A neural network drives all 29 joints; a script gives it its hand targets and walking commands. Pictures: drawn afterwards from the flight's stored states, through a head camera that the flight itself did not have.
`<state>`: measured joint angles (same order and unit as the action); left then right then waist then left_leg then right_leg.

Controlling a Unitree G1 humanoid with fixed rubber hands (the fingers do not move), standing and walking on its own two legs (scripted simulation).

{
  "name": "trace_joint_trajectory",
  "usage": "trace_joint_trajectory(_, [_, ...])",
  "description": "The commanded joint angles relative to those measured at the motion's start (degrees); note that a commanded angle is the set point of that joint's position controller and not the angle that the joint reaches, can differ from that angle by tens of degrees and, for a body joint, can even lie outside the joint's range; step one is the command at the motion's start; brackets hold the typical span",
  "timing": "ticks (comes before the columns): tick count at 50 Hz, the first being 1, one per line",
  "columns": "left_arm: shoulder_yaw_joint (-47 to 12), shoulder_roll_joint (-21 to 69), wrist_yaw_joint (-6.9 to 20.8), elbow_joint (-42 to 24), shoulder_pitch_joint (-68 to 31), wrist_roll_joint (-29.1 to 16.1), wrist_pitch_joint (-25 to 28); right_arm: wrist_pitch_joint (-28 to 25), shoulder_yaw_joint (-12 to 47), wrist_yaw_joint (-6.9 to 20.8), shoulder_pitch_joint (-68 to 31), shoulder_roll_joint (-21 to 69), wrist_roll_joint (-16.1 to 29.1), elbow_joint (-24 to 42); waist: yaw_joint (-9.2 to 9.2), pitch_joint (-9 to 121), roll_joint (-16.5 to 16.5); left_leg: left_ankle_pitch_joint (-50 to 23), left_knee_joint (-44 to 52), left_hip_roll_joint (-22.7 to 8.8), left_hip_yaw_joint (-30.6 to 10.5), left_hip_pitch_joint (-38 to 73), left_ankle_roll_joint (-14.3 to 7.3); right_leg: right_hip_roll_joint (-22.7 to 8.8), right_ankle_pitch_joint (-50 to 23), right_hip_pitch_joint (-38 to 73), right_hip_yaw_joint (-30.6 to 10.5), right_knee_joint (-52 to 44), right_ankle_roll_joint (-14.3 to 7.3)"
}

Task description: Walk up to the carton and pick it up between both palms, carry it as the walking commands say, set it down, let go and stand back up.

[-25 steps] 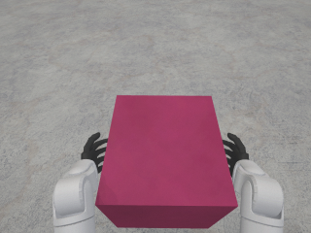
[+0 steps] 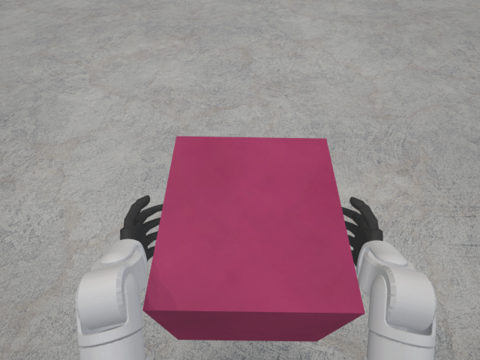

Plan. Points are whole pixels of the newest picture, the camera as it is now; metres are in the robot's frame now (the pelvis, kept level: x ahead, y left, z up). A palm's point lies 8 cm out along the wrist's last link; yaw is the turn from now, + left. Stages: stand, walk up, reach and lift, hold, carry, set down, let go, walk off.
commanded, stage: carry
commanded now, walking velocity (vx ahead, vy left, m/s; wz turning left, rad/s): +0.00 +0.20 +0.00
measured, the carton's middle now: (249, 243) +0.30 +0.00 +0.02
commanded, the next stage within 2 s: none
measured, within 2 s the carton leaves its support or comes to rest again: neither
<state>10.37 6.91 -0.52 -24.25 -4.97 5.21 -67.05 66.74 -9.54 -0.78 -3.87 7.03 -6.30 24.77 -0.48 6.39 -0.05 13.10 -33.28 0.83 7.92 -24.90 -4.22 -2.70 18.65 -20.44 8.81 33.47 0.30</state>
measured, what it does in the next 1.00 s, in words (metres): steps to the left: left foot, then right foot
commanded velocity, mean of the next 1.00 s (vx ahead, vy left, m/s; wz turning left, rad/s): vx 0.00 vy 0.04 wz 0.00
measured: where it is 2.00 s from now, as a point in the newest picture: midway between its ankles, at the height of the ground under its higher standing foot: outside the picture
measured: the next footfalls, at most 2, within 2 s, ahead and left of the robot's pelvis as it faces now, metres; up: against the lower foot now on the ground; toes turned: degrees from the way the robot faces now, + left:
left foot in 0.30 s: +0.03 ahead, +0.24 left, +0.00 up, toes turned +1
right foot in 0.56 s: -0.01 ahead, +0.02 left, +0.00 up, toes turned +0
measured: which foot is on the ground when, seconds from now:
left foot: down 0.00-0.00, up 0.02-0.28, down 0.30-1.00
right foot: down 0.00-0.30, up 0.32-0.54, down 0.56-1.00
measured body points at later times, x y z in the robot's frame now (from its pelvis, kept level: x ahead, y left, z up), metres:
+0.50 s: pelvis -0.04 +0.13 +0.01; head -0.04 +0.15 +0.46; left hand +0.22 +0.32 +0.08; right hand +0.23 -0.02 +0.10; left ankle +0.00 +0.24 -0.73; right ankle -0.04 +0.00 -0.70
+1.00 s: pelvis -0.05 +0.16 +0.01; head -0.08 +0.16 +0.46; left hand +0.21 +0.33 +0.09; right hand +0.21 -0.01 +0.09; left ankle +0.00 +0.24 -0.73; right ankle -0.04 +0.03 -0.73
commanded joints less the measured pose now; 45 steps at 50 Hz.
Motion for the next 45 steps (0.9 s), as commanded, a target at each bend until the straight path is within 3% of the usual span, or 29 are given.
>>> trace_joint_trajectory(1, [-43.37,42.20,12.82,0.88,-18.91,-19.68,-1.01,1.49,45.13,12.00,-23.74,42.54,21.76,1.85,-0.24,9.33,-14.70,8.30,-6.95,-2.51,-4.30,-12.45,4.04,-28.16,-20.31,18.01,-30.98,-18.61,-7.64])
trace_joint_trajectory(2, [-44.29,43.99,12.94,-1.25,-21.09,-20.75,-0.53,1.24,45.66,12.27,-25.93,42.98,22.03,3.39,-0.33,9.63,-16.02,16.72,-18.73,-4.16,-7.27,-10.23,4.22,-30.58,-24.60,14.41,-30.48,-17.21,-12.55])
trace_joint_trajectory(3, [-43.81,44.96,13.05,-1.38,-21.49,-20.91,-0.50,1.12,46.04,12.42,-26.45,44.03,22.55,3.23,-0.40,8.41,-10.11,13.83,-24.48,-3.86,-9.79,-9.87,4.60,-27.30,-19.71,11.06,-26.07,-17.31,-12.15])
trace_joint_trajectory(4, [-43.73,45.45,13.03,-2.06,-22.38,-21.03,-0.36,0.97,46.69,12.47,-28.01,44.75,23.32,3.63,-0.18,6.57,-6.24,9.98,-25.95,-4.68,-10.85,-10.52,4.91,-23.29,-13.14,9.55,-20.61,-16.94,-9.67])
trace_joint_trajectory(5, [-43.82,45.34,12.85,-2.62,-23.10,-21.12,-0.27,0.97,47.25,12.44,-28.57,45.00,23.86,4.26,0.08,5.42,-7.25,7.38,-23.43,-5.54,-10.47,-11.09,5.44,-20.00,-10.78,8.83,-16.36,-16.68,-7.12])
trace_joint_trajectory(6, [-43.66,44.69,12.60,-3.11,-22.95,-21.01,-0.35,1.04,47.31,12.27,-28.19,44.58,24.07,4.61,0.00,5.68,-9.06,6.46,-20.37,-4.79,-8.41,-9.97,6.13,-17.32,-11.99,8.84,-12.37,-15.61,-5.92])
trace_joint_trajectory(7, [-43.31,43.94,12.40,-3.02,-21.81,-20.74,-0.52,1.17,47.07,12.03,-27.30,43.79,23.91,4.73,-0.20,6.25,-10.38,7.62,-18.09,-3.80,-6.23,-8.49,6.57,-16.10,-15.03,9.23,-10.63,-14.47,-5.68])
trace_joint_trajectory(10, [-42.85,41.66,12.14,-2.89,-19.24,-20.06,-0.91,1.62,45.66,11.56,-23.50,41.92,22.72,3.21,-0.67,8.21,-13.68,12.47,-9.84,-2.70,-2.65,-2.90,6.75,-16.92,-27.33,10.94,-10.37,-12.25,-5.89])
trace_joint_trajectory(11, [-42.98,41.12,12.15,-3.05,-19.28,-19.98,-1.02,1.75,45.21,11.58,-22.72,41.84,22.41,2.55,-0.70,8.63,-14.68,11.43,-6.21,-2.31,-1.72,-0.94,6.74,-17.01,-29.11,11.54,-10.41,-11.45,-5.30])
trace_joint_trajectory(13, [-43.35,40.76,12.22,-3.29,-20.45,-19.91,-1.33,1.88,44.53,11.76,-21.75,42.20,21.98,1.39,0.08,9.39,-13.58,2.52,6.45,-1.37,0.39,6.80,6.65,-14.32,-25.51,9.81,-7.68,-7.63,-1.88])
trace_joint_trajectory(14, [-43.57,40.77,12.27,-3.22,-20.63,-19.69,-1.49,1.95,44.00,11.86,-21.94,42.04,21.89,1.22,0.06,9.64,-10.31,-1.54,12.29,-3.34,-1.30,12.31,6.53,-12.07,-21.23,6.70,-5.77,-4.30,0.20])
trace_joint_trajectory(15, [-43.98,40.74,12.36,-2.71,-20.76,-19.70,-1.59,2.05,43.26,12.00,-22.05,41.68,21.46,1.21,0.08,10.37,-0.58,-8.32,16.64,-11.82,-11.62,18.17,5.55,-8.57,-9.56,0.77,-2.95,3.27,2.69])
trace_joint_trajectory(16, [-44.41,41.48,12.63,-2.72,-20.99,-20.09,-1.93,1.84,41.92,11.97,-21.29,40.65,20.32,0.09,0.16,9.73,15.24,-22.73,17.77,-23.31,-23.88,19.67,0.32,-2.34,8.77,-9.63,-0.01,7.14,5.88])
trace_joint_trajectory(17, [-45.15,43.13,13.14,-2.57,-23.03,-21.37,-2.07,1.60,42.22,11.89,-22.77,41.54,20.50,1.55,0.41,11.32,17.92,-24.76,13.77,-20.86,-19.52,15.22,-2.77,-4.13,16.16,-5.33,-4.67,12.02,4.61])
trace_joint_trajectory(19, [-46.46,45.19,13.53,-3.20,-26.06,-23.15,-1.79,1.54,43.01,12.12,-24.42,43.32,20.85,3.77,0.80,9.67,11.53,-19.78,12.39,-17.07,-14.80,14.06,-2.46,-2.49,12.84,-6.70,-4.32,17.20,3.51])
trace_joint_trajectory(21, [-47.59,45.31,13.20,-4.79,-27.46,-24.18,-1.64,1.34,42.50,12.21,-23.61,44.06,20.91,3.05,0.72,10.60,11.11,-18.71,11.77,-15.25,-12.18,15.16,-2.66,-2.31,9.84,-7.26,-4.22,17.25,2.98])
trace_joint_trajectory(24, [-47.28,44.09,12.58,-4.78,-26.51,-23.60,-1.86,1.33,42.29,12.24,-21.79,42.80,20.73,1.71,0.73,12.28,11.20,-17.07,11.55,-15.19,-12.82,15.60,-2.62,-1.04,7.78,-2.91,-3.74,7.82,2.16])
trace_joint_trajectory(26, [-46.18,43.61,12.56,-2.47,-24.43,-22.45,-2.17,1.50,42.60,12.19,-21.40,42.17,20.42,0.29,0.04,12.29,9.09,-12.97,11.14,-14.77,-13.04,14.07,-1.51,-0.85,-1.85,3.55,-3.15,-5.61,1.91])
trace_joint_trajectory(27, [-45.59,43.65,12.63,-1.48,-23.74,-21.90,-2.21,1.45,42.89,12.24,-21.79,42.10,20.55,-0.20,-0.02,12.37,8.00,-10.75,10.47,-13.94,-13.34,12.10,-0.19,-1.79,-5.27,8.31,-3.69,-10.48,2.20])
trace_joint_trajectory(28, [-45.09,43.88,12.72,-0.43,-23.47,-21.28,-2.21,1.36,43.15,12.34,-22.29,42.41,20.72,-0.97,0.19,12.54,6.29,-9.33,9.39,-12.99,-13.44,9.14,1.40,-5.24,-7.11,12.52,-7.08,-11.86,2.05])
trace_joint_trajectory(29, [-44.72,43.00,12.87,0.91,-22.75,-20.25,-1.96,1.44,43.35,12.64,-22.63,42.58,20.78,-1.10,0.83,11.19,0.14,-7.57,9.04,-9.70,-11.23,6.94,3.06,-9.04,-8.97,11.10,-11.06,-10.51,1.16])
trace_joint_trajectory(30, [-44.37,43.39,13.03,1.11,-22.89,-19.91,-1.59,1.60,43.89,12.93,-24.41,42.94,20.92,-0.54,0.80,9.05,-3.70,-4.98,9.96,-8.57,-9.23,8.66,3.01,-9.21,-6.94,6.35,-11.14,-11.77,0.62])
trace_joint_trajectory(32, [-43.53,44.31,13.21,1.27,-24.67,-19.68,-1.41,1.61,44.49,13.16,-28.24,43.93,21.62,0.01,0.28,7.09,-3.15,-2.38,11.47,-9.08,-10.23,9.44,2.60,-6.97,-1.22,3.63,-8.67,-12.32,1.19])
trace_joint_trajectory(35, [-43.16,44.40,13.03,1.78,-24.75,-19.41,-1.51,1.74,44.42,13.09,-28.62,43.65,21.91,-0.54,0.16,6.84,-0.07,3.72,15.64,-10.90,-13.70,7.46,2.57,-4.38,-1.54,4.92,-6.82,-9.60,1.46])
trace_joint_trajectory(39, [-43.08,44.38,12.90,2.81,-24.94,-19.04,-1.71,1.81,43.13,13.18,-27.15,43.25,21.10,-2.73,0.50,7.03,2.42,6.43,17.54,-11.05,-13.67,7.83,2.46,-3.83,-2.07,5.38,-6.61,-8.57,1.33])
trace_joint_trajectory(45, [-43.33,45.21,13.08,3.58,-27.21,-19.33,-1.33,1.27,41.89,13.25,-27.75,43.83,20.26,-4.40,0.76,7.06,3.07,6.74,17.18,-10.65,-12.77,8.60,2.11,-3.59,-2.16,4.71,-6.64,-8.90,1.08])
